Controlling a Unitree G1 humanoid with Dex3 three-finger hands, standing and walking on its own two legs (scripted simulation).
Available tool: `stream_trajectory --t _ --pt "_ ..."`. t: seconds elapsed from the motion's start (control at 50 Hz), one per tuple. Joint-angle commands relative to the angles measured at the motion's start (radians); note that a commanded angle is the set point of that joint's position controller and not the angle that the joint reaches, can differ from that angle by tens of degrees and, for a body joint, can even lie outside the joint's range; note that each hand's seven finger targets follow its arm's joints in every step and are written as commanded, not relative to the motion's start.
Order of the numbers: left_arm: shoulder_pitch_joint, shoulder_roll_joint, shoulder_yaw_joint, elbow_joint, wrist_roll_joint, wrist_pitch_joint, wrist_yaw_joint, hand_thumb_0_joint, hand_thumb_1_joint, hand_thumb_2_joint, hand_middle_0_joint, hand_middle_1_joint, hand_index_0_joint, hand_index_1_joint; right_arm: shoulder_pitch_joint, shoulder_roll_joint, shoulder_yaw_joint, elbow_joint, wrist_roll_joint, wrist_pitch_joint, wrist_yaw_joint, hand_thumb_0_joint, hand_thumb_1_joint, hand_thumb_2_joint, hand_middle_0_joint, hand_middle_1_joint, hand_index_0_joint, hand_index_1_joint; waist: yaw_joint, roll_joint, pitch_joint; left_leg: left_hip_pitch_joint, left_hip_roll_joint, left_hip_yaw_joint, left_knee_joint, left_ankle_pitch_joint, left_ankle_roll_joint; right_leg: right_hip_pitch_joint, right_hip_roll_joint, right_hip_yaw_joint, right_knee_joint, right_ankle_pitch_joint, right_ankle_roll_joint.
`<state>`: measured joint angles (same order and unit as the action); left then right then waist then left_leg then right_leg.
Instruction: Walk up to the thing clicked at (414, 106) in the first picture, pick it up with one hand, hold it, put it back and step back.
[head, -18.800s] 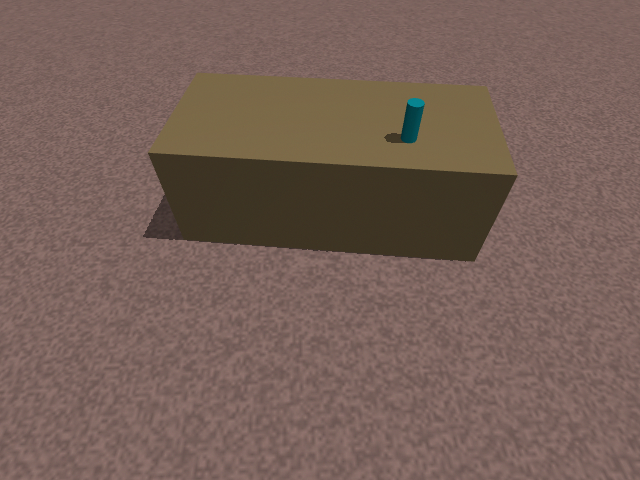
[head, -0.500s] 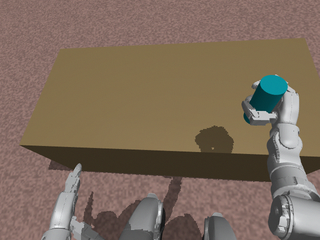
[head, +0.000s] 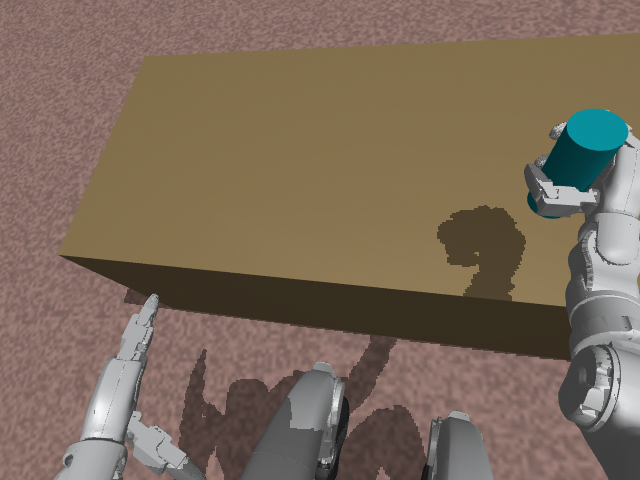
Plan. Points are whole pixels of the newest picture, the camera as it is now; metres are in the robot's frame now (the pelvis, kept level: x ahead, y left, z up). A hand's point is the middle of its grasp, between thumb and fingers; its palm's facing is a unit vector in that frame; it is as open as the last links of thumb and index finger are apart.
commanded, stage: crouch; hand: right
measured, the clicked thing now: (570, 169) +0.51 -0.18 +0.00
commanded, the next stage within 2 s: lower in 0.28 s
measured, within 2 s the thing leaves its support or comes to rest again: rests again in 1.44 s
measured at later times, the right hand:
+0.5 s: hand (545, 173) +0.52 -0.16 -0.03, palm faces +0.12 +0.99 +0.02, open 7.8 cm
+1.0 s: hand (534, 192) +0.53 -0.17 -0.09, palm faces +0.13 +0.99 +0.01, open 7.8 cm
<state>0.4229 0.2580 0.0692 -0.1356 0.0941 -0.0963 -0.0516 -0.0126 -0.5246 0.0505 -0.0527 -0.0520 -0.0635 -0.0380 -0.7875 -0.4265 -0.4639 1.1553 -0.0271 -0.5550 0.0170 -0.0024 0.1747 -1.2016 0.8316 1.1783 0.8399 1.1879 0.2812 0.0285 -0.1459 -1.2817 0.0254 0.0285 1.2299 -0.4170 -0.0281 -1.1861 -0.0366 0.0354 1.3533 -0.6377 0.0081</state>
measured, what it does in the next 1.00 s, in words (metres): lowers itself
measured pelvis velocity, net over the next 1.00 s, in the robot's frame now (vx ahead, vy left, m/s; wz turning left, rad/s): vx -0.02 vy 0.00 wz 0.02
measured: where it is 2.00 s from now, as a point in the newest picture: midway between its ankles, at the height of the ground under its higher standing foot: outside the picture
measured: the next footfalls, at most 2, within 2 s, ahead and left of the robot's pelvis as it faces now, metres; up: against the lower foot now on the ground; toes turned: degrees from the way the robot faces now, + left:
none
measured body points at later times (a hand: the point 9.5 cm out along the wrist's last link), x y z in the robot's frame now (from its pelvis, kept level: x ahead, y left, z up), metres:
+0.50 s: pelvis -0.01 +0.01 -0.02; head +0.17 -0.04 +0.39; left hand +0.15 +0.27 +0.04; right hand +0.51 -0.21 -0.03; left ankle +0.08 +0.14 -0.61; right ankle -0.01 -0.12 -0.61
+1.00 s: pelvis -0.02 +0.00 -0.06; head +0.19 -0.06 +0.33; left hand +0.14 +0.27 +0.03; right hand +0.52 -0.22 -0.09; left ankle +0.08 +0.14 -0.61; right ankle -0.01 -0.12 -0.61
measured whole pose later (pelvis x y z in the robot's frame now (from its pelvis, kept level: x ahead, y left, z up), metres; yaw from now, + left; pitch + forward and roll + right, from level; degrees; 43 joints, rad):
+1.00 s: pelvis -0.02 +0.00 -0.06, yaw +1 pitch +33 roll +4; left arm 0.44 0.31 0.09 -0.34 0.11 -0.11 -0.07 -0.01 -0.53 0.05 -0.06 -0.05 -0.07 -0.04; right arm -0.89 -0.59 -0.55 1.22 -0.09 -0.57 0.03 0.00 0.17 -1.20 0.83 1.18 0.83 1.19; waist 0.41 0.04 -0.14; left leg -1.58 0.02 0.05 1.45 -0.44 -0.02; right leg -1.49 -0.04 0.07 1.61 -0.69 0.01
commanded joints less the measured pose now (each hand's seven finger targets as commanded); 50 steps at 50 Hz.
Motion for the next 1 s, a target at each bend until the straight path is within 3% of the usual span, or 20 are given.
stream_trajectory --t 0.0,0.06,0.1,0.12,0.14,0.22,0.38,0.46,0.52,0.56,0.58,0.64,0.66,0.7,0.74,0.82,0.84,0.88,0.94,0.98 --pt "0.074 0.157 0.097 -0.207 -0.012 -0.044 0.013 0.0 -0.529 0.037 -0.039 -0.043 -0.051 -0.031 -0.392 -0.208 -0.034 -0.178 -0.006 -0.076 0.011 0.0 -0.365 -1.356 1.38 1.485 1.411 1.485 0.011 -0.228 -0.565 0.437 -0.034 0.007 -0.048 0.345 0.057 0.243 0.019 0.015 -0.167 0.529 0.016" --pt "0.071 0.157 0.095 -0.253 -0.013 -0.047 0.013 0.0 -0.526 0.034 -0.038 -0.042 -0.052 -0.027 -0.416 -0.24 -0.053 -0.207 -0.004 -0.081 0.019 0.0 -0.368 -1.371 1.386 1.497 1.417 1.497 0.01 -0.238 -0.581 0.456 -0.033 -0.003 -0.046 0.347 0.055 0.213 0.022 0.004 -0.157 0.484 0.008" --pt "0.092 0.142 0.078 -0.227 -0.011 -0.044 0.011 0.0 -0.53 0.039 -0.038 -0.042 -0.05 -0.03 -0.421 -0.218 -0.042 -0.182 -0.001 -0.083 0.03 0.0 -0.386 -1.388 1.406 1.515 1.436 1.516 0.03 -0.253 -0.547 0.418 -0.034 -0.004 -0.039 0.348 0.057 0.207 0.02 0.005 -0.142 0.497 0.008" --pt "0.091 0.149 0.098 -0.244 -0.012 -0.045 0.011 0.0 -0.531 0.039 -0.039 -0.044 -0.052 -0.031 -0.407 -0.24 -0.051 -0.167 -0.005 -0.081 0.028 0.0 -0.399 -1.389 1.404 1.513 1.434 1.513 0.023 -0.254 -0.543 0.421 -0.034 -0.005 -0.039 0.328 0.056 0.188 0.024 0.001 -0.142 0.464 0.005" --pt "0.099 0.164 0.112 -0.248 -0.015 -0.046 0.013 0.0 -0.536 0.044 -0.04 -0.043 -0.05 -0.033 -0.421 -0.247 -0.053 -0.178 -0.004 -0.08 0.031 0.0 -0.387 -1.382 1.394 1.504 1.424 1.504 0.043 -0.241 -0.543 0.427 -0.031 -0.007 -0.043 0.325 0.055 0.172 0.023 0.004 -0.14 0.44 0.002" --pt "0.079 0.156 0.102 -0.279 -0.017 -0.049 0.016 0.0 -0.528 0.036 -0.037 -0.041 -0.051 -0.026 -0.461 -0.246 -0.047 -0.197 -0.006 -0.072 0.045 0.0 -0.366 -1.36 1.372 1.482 1.401 1.483 0.049 -0.244 -0.573 0.437 -0.025 -0.024 -0.052 0.282 0.05 0.143 0.023 0.0 -0.128 0.368 -0.004" --pt "0.082 0.167 0.09 -0.32 -0.017 -0.053 0.03 0.0 -0.533 0.035 -0.042 -0.045 -0.051 -0.035 -0.473 -0.311 -0.068 -0.186 -0.015 -0.052 0.048 0.0 -0.409 -1.301 1.333 1.42 1.356 1.42 0.035 -0.27 -0.59 0.411 -0.029 -0.021 -0.048 0.213 0.049 0.13 0.021 0.006 -0.131 0.307 -0.003" --pt "0.091 0.162 0.083 -0.286 -0.013 -0.056 0.029 0.0 -0.53 0.028 -0.042 -0.043 -0.052 -0.032 -0.414 -0.266 -0.064 -0.061 -0.006 -0.047 0.05 0.0 -0.393 -1.32 1.348 1.446 1.376 1.446 0.066 -0.218 -0.483 0.36 -0.032 -0.017 -0.02 0.228 0.051 0.028 0.02 0.011 -0.096 0.308 -0.008" --pt "0.061 0.186 0.107 -0.372 -0.009 -0.067 0.03 0.0 -0.533 0.028 -0.043 -0.043 -0.052 -0.034 -0.467 -0.337 -0.098 -0.111 -0.021 -0.072 0.04 0.0 -0.408 -1.336 1.362 1.461 1.39 1.461 0.073 -0.222 -0.565 0.382 -0.03 -0.028 -0.003 0.235 0.048 0.025 0.018 0.01 -0.064 0.308 -0.012" --pt "0.078 0.179 0.101 -0.364 -0.005 -0.07 0.027 0.0 -0.53 0.028 -0.043 -0.045 -0.054 -0.034 -0.468 -0.325 -0.087 -0.088 -0.026 -0.085 0.037 0.0 -0.396 -1.331 1.349 1.451 1.378 1.452 0.084 -0.221 -0.537 0.383 -0.026 -0.039 -0.001 0.209 0.046 -0.025 0.021 0.004 -0.048 0.269 -0.014" --pt "0.098 0.174 0.098 -0.346 -0.005 -0.069 0.025 0.0 -0.528 0.027 -0.042 -0.045 -0.055 -0.033 -0.461 -0.311 -0.082 -0.096 -0.024 -0.091 0.038 0.0 -0.41 -1.326 1.352 1.448 1.378 1.448 0.084 -0.245 -0.543 0.364 -0.029 -0.029 0.016 0.228 0.05 -0.009 0.022 0.007 -0.051 0.295 -0.01" --pt "0.1 0.186 0.115 -0.401 -0.005 -0.078 0.023 0.0 -0.538 0.039 -0.045 -0.048 -0.051 -0.041 -0.506 -0.362 -0.09 -0.154 -0.037 -0.106 0.037 0.0 -0.427 -1.331 1.362 1.452 1.387 1.453 0.099 -0.319 -0.625 0.326 -0.033 -0.019 0.043 0.246 0.052 0.063 0.02 0.012 -0.034 0.341 -0.005" --pt "0.118 0.195 0.118 -0.386 -0.003 -0.074 0.022 0.0 -0.534 0.037 -0.045 -0.049 -0.054 -0.039 -0.529 -0.387 -0.104 -0.186 -0.038 -0.109 0.032 0.0 -0.433 -1.322 1.353 1.441 1.376 1.441 0.088 -0.329 -0.656 0.311 -0.035 -0.013 0.055 0.254 0.052 0.081 0.021 0.016 -0.028 0.364 -0.003" --pt "0.15 0.182 0.116 -0.339 0.0 -0.073 0.017 0.0 -0.542 0.045 -0.047 -0.051 -0.051 -0.046 -0.485 -0.333 -0.074 -0.13 -0.036 -0.103 0.035 0.0 -0.411 -1.329 1.348 1.445 1.374 1.445 0.108 -0.369 -0.58 0.243 -0.039 -0.004 0.065 0.236 0.058 0.073 0.018 0.018 -0.021 0.368 0.001" --pt "0.11 0.216 0.158 -0.369 -0.004 -0.08 0.019 0.0 -0.54 0.043 -0.047 -0.051 -0.052 -0.045 -0.511 -0.382 -0.1 -0.185 -0.041 -0.106 0.029 0.0 -0.432 -1.327 1.355 1.445 1.379 1.445 0.102 -0.39 -0.657 0.219 -0.04 0.004 0.086 0.259 0.058 0.134 0.013 0.03 0.001 0.448 0.005" --pt "0.121 0.208 0.153 -0.337 0.002 -0.073 0.009 0.0 -0.543 0.048 -0.048 -0.052 -0.051 -0.048 -0.494 -0.33 -0.065 -0.151 -0.049 -0.096 0.027 0.0 -0.423 -1.344 1.36 1.459 1.386 1.46 0.109 -0.43 -0.611 0.145 -0.043 0.015 0.11 0.237 0.063 0.143 0.005 0.04 0.018 0.498 0.015" --pt "0.094 0.209 0.15 -0.347 0.001 -0.072 0.009 0.0 -0.542 0.045 -0.047 -0.051 -0.051 -0.046 -0.515 -0.361 -0.086 -0.188 -0.05 -0.1 0.021 0.0 -0.425 -1.34 1.359 1.456 1.385 1.456 0.098 -0.425 -0.63 0.145 -0.044 0.016 0.117 0.229 0.064 0.13 0.005 0.044 0.019 0.495 0.015" --pt "0.078 0.236 0.183 -0.378 -0.001 -0.073 0.011 0.0 -0.541 0.045 -0.046 -0.05 -0.05 -0.046 -0.517 -0.362 -0.079 -0.179 -0.059 -0.093 0.019 0.0 -0.44 -1.343 1.37 1.462 1.394 1.463 0.117 -0.41 -0.664 0.17 -0.04 0.014 0.121 0.248 0.06 0.128 0.006 0.042 0.036 0.486 0.012" --pt "0.089 0.231 0.178 -0.371 -0.003 -0.063 0.011 0.0 -0.535 0.037 -0.044 -0.045 -0.05 -0.039 -0.49 -0.357 -0.083 -0.128 -0.062 -0.082 0.009 0.0 -0.409 -1.35 1.37 1.473 1.398 1.473 0.115 -0.374 -0.602 0.189 -0.038 0.01 0.118 0.215 0.061 0.027 0.014 0.032 0.025 0.371 0.006" --pt "0.095 0.209 0.148 -0.381 -0.004 -0.061 0.008 0.0 -0.536 0.035 -0.046 -0.046 -0.051 -0.04 -0.478 -0.329 -0.072 -0.098 -0.065 -0.078 0.011 0.0 -0.419 -1.361 1.371 1.479 1.4 1.479 0.124 -0.355 -0.578 0.161 -0.041 0.019 0.129 0.21 0.062 0.01 0.015 0.036 0.027 0.366 0.006"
